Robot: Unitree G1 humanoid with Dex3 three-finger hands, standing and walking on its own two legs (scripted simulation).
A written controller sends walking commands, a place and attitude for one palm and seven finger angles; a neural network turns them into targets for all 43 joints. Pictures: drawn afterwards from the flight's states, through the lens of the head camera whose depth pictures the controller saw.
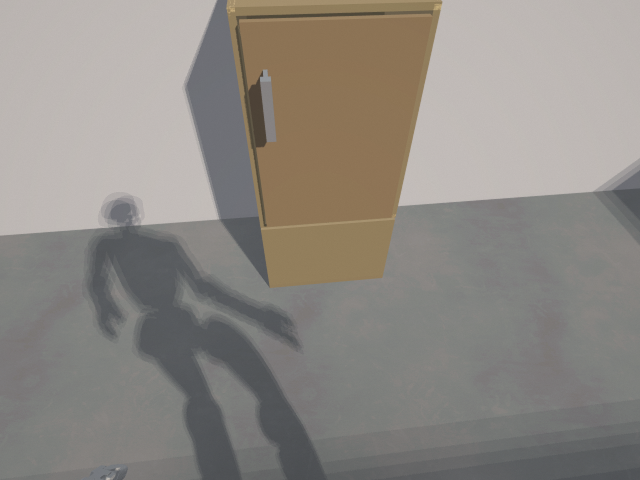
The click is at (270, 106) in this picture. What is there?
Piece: cupboard door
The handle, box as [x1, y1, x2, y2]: [260, 70, 275, 141]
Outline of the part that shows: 263,70 263,76 260,77 260,85 266,139 267,141 275,141 270,76 267,75 267,70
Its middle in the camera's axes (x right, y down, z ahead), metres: -0.12 -0.30 +0.88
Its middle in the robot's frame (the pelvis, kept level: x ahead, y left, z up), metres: +0.86 +0.17 +0.02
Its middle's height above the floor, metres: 0.79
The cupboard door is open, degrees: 0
